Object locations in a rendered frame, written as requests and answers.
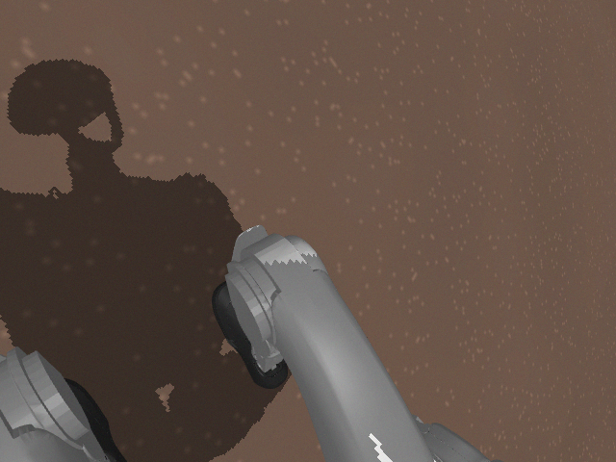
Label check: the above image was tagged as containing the right robot hand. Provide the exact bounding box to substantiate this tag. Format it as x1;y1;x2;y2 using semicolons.
411;414;491;462

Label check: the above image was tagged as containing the left robot foot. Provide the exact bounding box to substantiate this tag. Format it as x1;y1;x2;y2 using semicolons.
64;378;127;462

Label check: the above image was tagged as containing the right robot foot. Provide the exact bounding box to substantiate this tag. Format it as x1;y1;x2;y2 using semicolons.
212;281;288;389

